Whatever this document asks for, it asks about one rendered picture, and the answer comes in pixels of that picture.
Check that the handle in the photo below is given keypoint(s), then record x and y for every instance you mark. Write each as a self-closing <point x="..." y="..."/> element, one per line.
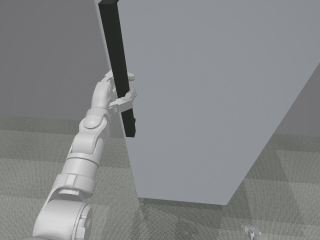
<point x="112" y="30"/>

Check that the left robot upper arm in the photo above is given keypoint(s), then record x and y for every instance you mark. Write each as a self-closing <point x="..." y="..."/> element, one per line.
<point x="64" y="220"/>

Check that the fridge door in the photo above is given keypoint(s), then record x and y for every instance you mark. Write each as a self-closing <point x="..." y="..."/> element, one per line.
<point x="214" y="79"/>

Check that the robot left hand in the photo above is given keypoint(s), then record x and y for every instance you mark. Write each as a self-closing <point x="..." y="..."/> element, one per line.
<point x="106" y="98"/>

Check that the robot right hand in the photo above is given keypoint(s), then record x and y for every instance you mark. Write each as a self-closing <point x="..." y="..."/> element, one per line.
<point x="252" y="232"/>

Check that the robot left forearm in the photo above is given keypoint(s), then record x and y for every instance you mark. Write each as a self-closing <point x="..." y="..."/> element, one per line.
<point x="77" y="179"/>

